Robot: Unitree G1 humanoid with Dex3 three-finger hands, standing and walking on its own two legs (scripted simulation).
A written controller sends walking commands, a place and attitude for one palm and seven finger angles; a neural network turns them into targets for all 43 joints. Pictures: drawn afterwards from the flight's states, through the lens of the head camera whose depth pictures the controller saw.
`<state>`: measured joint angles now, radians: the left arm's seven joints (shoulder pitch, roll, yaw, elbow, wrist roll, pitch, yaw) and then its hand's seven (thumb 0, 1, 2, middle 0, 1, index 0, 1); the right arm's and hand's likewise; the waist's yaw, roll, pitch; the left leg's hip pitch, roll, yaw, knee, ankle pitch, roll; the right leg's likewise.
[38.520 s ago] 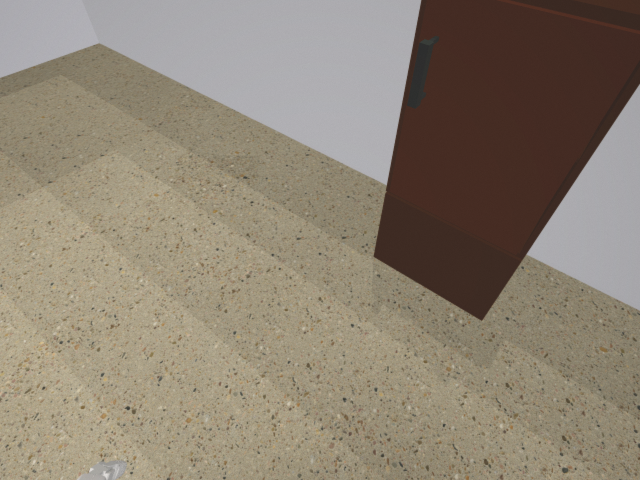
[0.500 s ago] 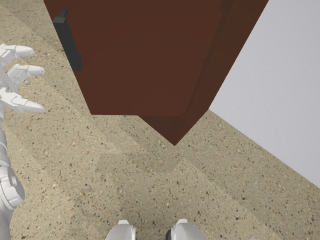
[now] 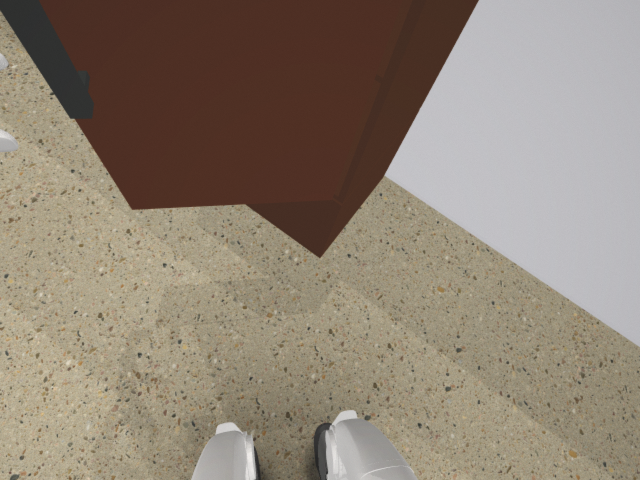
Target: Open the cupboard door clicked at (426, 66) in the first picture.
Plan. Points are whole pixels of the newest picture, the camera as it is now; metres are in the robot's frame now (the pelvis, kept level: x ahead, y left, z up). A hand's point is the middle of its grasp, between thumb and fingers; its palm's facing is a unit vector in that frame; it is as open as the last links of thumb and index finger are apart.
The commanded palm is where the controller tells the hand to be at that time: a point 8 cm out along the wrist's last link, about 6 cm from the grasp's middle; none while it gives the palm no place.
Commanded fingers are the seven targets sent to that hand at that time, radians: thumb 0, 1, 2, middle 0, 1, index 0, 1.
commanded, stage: move the hooked fingers beside the handle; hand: left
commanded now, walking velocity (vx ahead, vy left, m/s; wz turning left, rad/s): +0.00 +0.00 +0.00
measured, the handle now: (54, 45) +0.59 +0.24 +0.10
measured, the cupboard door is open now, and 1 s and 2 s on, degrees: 43 43 43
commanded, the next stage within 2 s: slide the fingers in behind the handle in 0.92 s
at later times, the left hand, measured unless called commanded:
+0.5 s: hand out of the picture +0.54 +0.32 +0.10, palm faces +0.03 -1.00 +0.00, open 14.0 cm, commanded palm +0.53 +0.34 +0.10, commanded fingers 0.00 -0.50 0.30 -0.30 -1.20 -0.30 -1.20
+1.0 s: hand out of the picture +0.53 +0.31 +0.11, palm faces +0.04 -1.00 -0.01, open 14.0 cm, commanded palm +0.53 +0.34 +0.10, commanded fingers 0.00 -0.50 0.30 -0.30 -1.20 -0.30 -1.20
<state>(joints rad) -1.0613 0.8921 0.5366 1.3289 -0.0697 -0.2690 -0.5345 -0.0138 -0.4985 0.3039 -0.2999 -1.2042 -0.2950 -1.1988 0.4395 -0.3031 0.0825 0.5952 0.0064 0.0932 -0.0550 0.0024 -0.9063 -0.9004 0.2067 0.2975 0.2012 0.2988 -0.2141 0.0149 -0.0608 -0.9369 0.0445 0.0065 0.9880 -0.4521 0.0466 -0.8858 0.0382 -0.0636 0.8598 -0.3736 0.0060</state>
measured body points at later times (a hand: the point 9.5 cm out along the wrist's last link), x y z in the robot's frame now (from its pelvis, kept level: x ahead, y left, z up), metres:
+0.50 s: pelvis +0.01 +0.01 +0.00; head +0.19 +0.06 +0.41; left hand +0.53 +0.38 +0.10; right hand -0.03 -0.25 -0.09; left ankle +0.00 +0.08 -0.68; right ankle +0.01 -0.13 -0.68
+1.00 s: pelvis +0.00 +0.00 +0.00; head +0.17 +0.05 +0.41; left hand +0.53 +0.36 +0.11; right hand -0.02 -0.26 -0.09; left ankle +0.00 +0.08 -0.68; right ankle +0.01 -0.13 -0.68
